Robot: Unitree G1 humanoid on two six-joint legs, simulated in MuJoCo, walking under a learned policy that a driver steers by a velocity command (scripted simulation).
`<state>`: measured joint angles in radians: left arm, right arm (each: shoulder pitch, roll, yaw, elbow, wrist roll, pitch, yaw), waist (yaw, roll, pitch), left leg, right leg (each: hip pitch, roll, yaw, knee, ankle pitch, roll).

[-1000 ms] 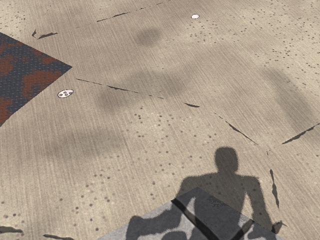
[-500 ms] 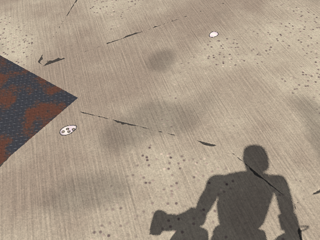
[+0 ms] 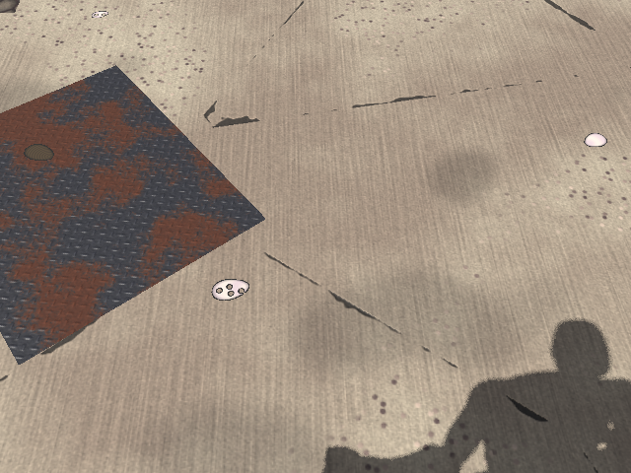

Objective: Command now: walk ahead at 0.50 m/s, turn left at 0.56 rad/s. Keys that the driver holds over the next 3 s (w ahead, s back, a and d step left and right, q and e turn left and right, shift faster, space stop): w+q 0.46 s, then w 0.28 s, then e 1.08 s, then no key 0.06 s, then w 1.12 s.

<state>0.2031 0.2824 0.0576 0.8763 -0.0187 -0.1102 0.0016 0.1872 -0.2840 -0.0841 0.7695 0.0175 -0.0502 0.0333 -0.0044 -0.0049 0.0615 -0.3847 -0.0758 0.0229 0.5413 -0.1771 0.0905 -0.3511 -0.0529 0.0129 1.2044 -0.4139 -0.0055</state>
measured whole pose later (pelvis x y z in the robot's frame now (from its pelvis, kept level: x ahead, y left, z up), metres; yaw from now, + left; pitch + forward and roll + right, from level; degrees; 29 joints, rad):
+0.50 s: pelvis +0.29 -0.04 +0.00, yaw +17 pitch +2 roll -1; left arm 0.14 0.26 0.06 0.77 0.01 -0.11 -0.02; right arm 0.33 -0.30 -0.07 0.75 0.02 -0.02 -0.02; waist -0.01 0.04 0.02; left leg -0.41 -0.02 -0.10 1.18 -0.41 0.03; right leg -0.34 0.03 -0.04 0.48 -0.16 -0.02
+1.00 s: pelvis +0.50 +0.09 +0.00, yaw +17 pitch +2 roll -1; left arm 0.27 0.31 0.06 0.89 -0.03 -0.03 0.01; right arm 0.09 -0.24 -0.04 0.68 -0.02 -0.05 0.01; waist 0.04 -0.03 0.05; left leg -0.40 0.02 0.08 0.49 -0.13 0.03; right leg -0.43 -0.04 0.03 1.13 -0.54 0.06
